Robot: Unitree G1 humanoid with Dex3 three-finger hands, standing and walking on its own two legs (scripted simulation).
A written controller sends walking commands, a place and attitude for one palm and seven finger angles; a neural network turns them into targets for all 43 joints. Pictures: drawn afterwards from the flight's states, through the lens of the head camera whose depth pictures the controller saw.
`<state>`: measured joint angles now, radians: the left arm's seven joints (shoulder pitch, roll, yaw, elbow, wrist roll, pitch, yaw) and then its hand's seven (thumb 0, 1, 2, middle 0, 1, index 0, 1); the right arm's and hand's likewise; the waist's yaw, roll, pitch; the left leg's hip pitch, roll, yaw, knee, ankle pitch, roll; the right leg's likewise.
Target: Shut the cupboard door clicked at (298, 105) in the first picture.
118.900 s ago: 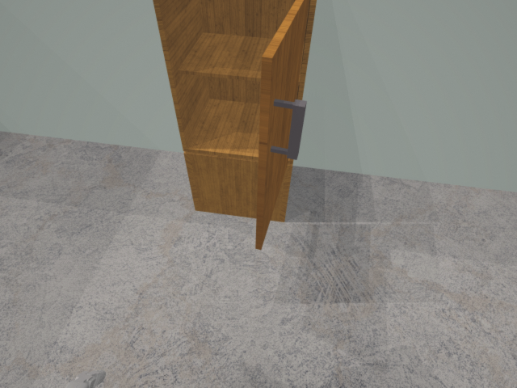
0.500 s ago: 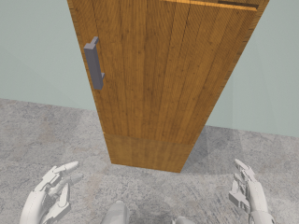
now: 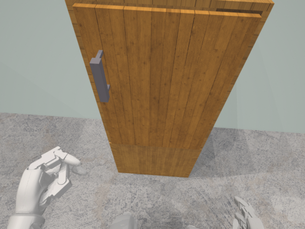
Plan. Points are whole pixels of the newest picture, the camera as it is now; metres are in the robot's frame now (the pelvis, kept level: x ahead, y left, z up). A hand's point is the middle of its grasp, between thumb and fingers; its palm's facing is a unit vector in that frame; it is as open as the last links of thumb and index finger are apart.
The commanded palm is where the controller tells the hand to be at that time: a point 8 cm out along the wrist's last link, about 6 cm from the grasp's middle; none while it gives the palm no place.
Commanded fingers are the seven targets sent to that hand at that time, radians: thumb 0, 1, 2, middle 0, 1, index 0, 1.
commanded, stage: raise the hand and make a fist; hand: left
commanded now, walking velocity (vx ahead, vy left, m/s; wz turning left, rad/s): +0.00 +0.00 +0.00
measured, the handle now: (102, 77) +0.47 +0.18 +0.13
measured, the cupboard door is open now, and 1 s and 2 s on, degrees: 0 0 0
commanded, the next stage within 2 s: bring the fist close to the handle in 0.96 s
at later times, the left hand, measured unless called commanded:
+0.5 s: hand (71, 163) +0.23 +0.19 +0.12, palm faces +0.00 -1.00 -0.04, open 3.1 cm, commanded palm +0.21 +0.24 +0.13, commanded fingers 0.00 0.90 0.90 -1.30 -1.50 -1.30 -1.50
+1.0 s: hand (83, 151) +0.24 +0.16 +0.14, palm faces +0.04 -1.00 -0.05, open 3.1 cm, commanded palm +0.21 +0.21 +0.14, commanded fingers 0.00 0.90 0.90 -1.30 -1.50 -1.30 -1.50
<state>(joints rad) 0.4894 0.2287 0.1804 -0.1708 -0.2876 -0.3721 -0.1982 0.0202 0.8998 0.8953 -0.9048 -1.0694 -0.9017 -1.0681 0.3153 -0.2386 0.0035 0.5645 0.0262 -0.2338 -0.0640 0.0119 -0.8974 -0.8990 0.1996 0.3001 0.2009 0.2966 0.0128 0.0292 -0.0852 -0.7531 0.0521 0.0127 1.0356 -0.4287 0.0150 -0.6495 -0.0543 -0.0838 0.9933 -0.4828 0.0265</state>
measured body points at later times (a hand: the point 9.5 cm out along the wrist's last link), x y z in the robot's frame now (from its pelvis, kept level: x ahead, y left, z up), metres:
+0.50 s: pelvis +0.01 +0.00 +0.03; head +0.02 +0.01 +0.48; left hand +0.22 +0.24 +0.12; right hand +0.20 -0.21 -0.03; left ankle +0.05 +0.11 -0.67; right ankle +0.01 -0.14 -0.67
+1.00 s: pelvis +0.02 -0.03 +0.03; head +0.02 -0.04 +0.48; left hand +0.23 +0.22 +0.14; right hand +0.19 -0.26 -0.04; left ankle +0.05 +0.11 -0.67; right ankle +0.01 -0.14 -0.67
